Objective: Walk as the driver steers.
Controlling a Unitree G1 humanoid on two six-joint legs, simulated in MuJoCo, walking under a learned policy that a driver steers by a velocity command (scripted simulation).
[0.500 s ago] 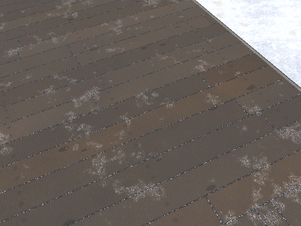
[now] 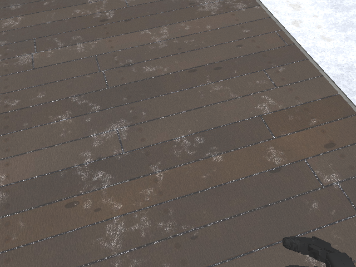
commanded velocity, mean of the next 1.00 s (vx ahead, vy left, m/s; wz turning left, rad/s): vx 0.50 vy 0.00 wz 0.42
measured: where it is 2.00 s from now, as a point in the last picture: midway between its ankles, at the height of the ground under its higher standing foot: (126, 141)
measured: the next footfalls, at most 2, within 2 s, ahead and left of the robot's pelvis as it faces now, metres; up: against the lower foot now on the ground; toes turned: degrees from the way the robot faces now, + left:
left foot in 0.02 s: +0.20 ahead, +0.07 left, +0.00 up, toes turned +2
right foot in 0.48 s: +0.45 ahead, -0.10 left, +0.00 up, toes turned +20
